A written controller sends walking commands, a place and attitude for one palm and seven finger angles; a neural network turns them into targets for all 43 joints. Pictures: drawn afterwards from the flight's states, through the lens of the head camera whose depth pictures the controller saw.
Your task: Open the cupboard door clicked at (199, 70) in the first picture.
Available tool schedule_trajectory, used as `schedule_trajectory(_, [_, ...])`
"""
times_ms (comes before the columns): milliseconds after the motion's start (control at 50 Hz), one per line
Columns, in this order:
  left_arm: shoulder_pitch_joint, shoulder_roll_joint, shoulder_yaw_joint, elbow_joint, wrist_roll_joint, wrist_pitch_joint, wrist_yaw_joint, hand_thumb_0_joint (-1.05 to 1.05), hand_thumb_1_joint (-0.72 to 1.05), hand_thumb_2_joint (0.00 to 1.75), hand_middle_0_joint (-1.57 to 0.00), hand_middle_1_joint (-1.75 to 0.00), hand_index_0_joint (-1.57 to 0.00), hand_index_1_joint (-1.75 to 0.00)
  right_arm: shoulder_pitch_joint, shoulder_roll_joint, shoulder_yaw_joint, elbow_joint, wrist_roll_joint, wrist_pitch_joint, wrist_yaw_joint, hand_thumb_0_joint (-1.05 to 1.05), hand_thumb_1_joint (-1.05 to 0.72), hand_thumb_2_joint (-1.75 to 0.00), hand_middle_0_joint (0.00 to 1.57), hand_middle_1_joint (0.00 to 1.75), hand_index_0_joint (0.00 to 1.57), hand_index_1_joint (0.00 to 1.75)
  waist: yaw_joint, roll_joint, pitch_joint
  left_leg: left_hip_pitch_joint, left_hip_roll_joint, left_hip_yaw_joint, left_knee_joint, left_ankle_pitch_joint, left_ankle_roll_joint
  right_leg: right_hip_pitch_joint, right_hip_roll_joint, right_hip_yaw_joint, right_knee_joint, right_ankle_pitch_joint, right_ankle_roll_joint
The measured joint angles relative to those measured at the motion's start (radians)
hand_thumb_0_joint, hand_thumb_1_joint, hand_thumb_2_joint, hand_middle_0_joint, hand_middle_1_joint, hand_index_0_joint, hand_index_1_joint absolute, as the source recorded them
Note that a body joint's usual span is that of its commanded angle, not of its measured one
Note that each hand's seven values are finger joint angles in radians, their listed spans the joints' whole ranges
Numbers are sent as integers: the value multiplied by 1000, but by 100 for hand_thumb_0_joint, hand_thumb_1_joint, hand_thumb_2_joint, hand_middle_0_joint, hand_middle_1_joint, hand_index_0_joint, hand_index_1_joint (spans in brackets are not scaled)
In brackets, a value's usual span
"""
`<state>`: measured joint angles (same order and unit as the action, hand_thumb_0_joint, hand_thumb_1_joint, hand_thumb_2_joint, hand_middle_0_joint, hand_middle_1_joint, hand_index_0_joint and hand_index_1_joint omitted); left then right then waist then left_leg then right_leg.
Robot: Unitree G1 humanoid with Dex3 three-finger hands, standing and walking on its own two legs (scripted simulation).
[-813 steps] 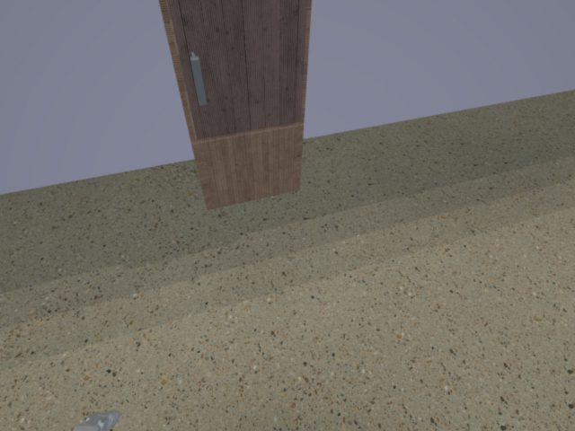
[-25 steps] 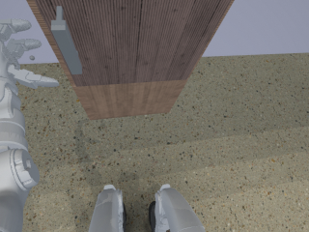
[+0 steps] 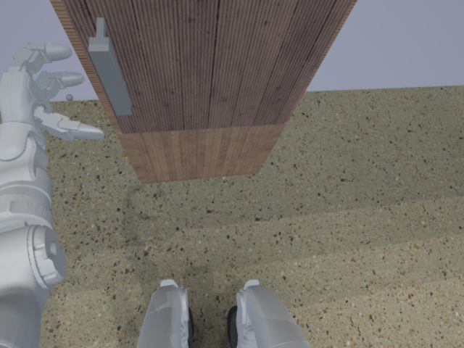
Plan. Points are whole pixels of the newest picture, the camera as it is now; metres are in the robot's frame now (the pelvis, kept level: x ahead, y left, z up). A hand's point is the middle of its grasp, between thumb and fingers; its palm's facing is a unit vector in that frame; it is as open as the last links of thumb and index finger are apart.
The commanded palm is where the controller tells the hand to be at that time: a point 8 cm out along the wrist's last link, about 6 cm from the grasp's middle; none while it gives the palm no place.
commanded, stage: move the hooked fingers beside the handle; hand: left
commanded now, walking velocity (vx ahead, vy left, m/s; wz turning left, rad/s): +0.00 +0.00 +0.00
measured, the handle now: (113, 70) +0.57 +0.17 +0.03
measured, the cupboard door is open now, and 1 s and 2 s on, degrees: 0 0 0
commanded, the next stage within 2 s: slide the fingers in behind the handle in 0.22 s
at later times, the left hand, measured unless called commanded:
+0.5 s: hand (73, 97) +0.51 +0.22 +0.04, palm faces +0.08 -1.00 -0.01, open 14.0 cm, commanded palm +0.49 +0.25 +0.04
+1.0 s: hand (103, 94) +0.52 +0.18 +0.04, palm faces +0.08 -1.00 -0.01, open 13.9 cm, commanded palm +0.49 +0.22 +0.04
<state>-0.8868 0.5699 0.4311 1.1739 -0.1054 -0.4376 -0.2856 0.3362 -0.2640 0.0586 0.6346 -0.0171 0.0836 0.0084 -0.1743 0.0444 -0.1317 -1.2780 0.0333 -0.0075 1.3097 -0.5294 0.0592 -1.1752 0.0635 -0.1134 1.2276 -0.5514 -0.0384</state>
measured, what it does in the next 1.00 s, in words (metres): stands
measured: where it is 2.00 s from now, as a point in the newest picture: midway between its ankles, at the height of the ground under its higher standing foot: outside the picture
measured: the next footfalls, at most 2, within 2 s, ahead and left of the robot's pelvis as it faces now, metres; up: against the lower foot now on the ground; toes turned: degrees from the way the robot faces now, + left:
none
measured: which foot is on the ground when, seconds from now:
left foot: down 0.00-1.00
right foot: down 0.00-1.00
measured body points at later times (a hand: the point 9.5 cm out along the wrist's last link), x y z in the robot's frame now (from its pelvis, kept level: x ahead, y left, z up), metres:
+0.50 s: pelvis +0.00 +0.00 +0.00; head +0.17 +0.03 +0.41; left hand +0.50 +0.28 +0.04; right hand +0.01 -0.27 -0.11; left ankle +0.03 +0.08 -0.61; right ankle +0.01 -0.11 -0.61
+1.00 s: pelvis +0.00 -0.01 +0.00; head +0.17 +0.02 +0.42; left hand +0.51 +0.24 +0.04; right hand +0.01 -0.26 -0.12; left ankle +0.03 +0.08 -0.61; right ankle +0.01 -0.11 -0.61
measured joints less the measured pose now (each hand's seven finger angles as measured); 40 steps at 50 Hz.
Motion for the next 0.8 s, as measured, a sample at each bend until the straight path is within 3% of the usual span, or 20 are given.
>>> schedule_trajectory(180, [7, -3, 57, -30, 33, -36, 46, -1, -49, 30, -30, -120, -30, -120, 1, -6, -5, -9, -12, -7, 1, 0, -91, -90, 21, 30, 20, 30, -21, -2, -4, -17, 9, 9, 16, -6, 0, -24, 7, 9, 19, -2, -1])
schedule_trajectory(320, [17, 27, 47, -8, 19, 1, 18, -1, -49, 30, -30, -120, -30, -120, 13, -8, 2, -17, 0, 6, 1, 0, -91, -90, 21, 30, 20, 30, -14, 2, 3, -5, 9, 12, 7, -3, 0, -14, 7, 12, 12, 1, 0])
schedule_trajectory(480, [12, -15, 11, -30, -3, -29, 22, -1, -50, 30, -30, -120, -30, -120, 8, -3, -6, 10, -4, -8, -1, 0, -91, -90, 21, 30, 20, 30, 0, -5, -2, -12, 2, 1, 8, 0, -3, -14, 2, 1, 11, 0, -3])
schedule_trajectory(680, [-10, -56, 2, -5, 33, -17, 85, -1, -50, 30, -30, -120, -30, -120, -10, -4, -7, -7, -12, -10, 5, 0, -91, -90, 21, 30, 20, 30, -19, -2, -7, -14, 3, 4, 11, -3, -3, -19, 3, 5, 16, -3, -3])
schedule_trajectory(800, [9, -66, -1, -35, 43, -46, 119, -1, -49, 30, -30, -120, -31, -121, -2, 4, -11, -7, -19, -8, 16, 0, -91, -90, 21, 30, 20, 30, -16, 2, -9, -14, 6, 11, 13, -8, -5, -24, 5, 12, 23, -8, -4])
